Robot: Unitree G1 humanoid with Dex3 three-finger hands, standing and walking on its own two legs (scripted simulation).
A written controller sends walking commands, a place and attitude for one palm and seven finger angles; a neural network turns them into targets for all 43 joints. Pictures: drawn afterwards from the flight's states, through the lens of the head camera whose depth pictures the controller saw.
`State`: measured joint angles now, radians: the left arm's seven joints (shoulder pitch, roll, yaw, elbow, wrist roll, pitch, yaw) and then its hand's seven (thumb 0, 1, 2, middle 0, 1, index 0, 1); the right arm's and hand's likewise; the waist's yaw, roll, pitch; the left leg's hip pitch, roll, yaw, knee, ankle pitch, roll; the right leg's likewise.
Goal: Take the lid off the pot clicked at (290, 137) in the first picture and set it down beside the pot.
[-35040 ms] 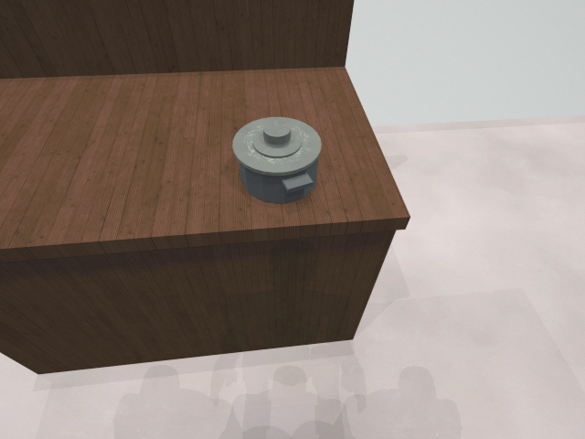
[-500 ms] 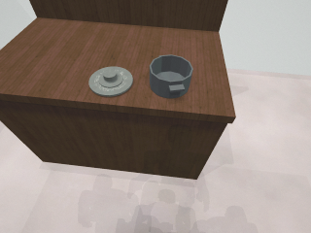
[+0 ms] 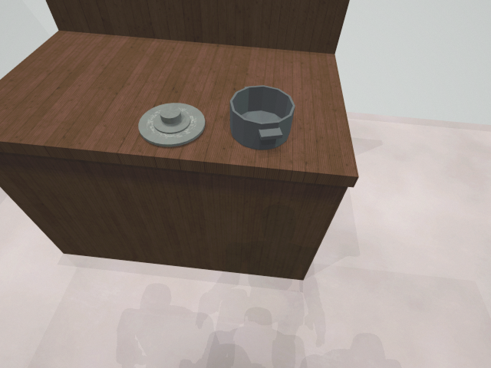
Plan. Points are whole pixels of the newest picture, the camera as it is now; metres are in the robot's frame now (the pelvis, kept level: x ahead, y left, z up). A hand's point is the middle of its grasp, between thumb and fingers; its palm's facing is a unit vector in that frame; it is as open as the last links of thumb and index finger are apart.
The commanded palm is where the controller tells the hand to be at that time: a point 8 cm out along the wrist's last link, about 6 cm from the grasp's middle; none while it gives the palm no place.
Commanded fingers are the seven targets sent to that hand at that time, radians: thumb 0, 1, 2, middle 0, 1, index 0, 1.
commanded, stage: let the arm hang, fingers relaxed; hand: left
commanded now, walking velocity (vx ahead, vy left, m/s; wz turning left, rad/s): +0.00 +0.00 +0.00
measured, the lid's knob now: (170, 114) +0.70 +0.23 -0.01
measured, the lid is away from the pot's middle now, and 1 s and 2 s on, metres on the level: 0.24 0.24 0.24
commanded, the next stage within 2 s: look to check the result in 0.76 s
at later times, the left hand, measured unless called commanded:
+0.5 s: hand out of the picture -0.01 +0.17 -0.18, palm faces +0.05 -0.98 -0.17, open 7.3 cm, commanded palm none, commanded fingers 0.00 0.90 0.90 -0.20 -0.30 -0.20 -0.30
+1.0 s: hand out of the picture +0.01 +0.18 -0.18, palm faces +0.06 -0.98 -0.19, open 7.3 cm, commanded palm none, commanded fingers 0.00 0.90 0.90 -0.20 -0.30 -0.20 -0.30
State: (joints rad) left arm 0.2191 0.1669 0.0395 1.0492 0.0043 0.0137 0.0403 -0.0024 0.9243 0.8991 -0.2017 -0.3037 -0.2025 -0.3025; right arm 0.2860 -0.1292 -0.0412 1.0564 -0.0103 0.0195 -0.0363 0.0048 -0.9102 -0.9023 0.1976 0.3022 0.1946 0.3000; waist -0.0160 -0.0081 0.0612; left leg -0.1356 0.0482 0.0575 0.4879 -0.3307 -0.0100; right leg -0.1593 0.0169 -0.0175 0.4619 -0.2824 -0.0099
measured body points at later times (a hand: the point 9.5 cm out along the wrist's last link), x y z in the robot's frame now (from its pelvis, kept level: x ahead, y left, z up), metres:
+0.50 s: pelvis -0.01 +0.01 +0.00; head +0.02 +0.02 +0.45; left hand -0.01 +0.22 -0.17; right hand -0.03 -0.20 -0.16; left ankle -0.04 +0.12 -0.74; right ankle -0.02 -0.11 -0.74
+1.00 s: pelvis +0.00 +0.01 +0.00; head +0.03 +0.01 +0.45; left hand +0.01 +0.23 -0.16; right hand -0.01 -0.20 -0.16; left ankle -0.04 +0.12 -0.74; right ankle -0.02 -0.11 -0.74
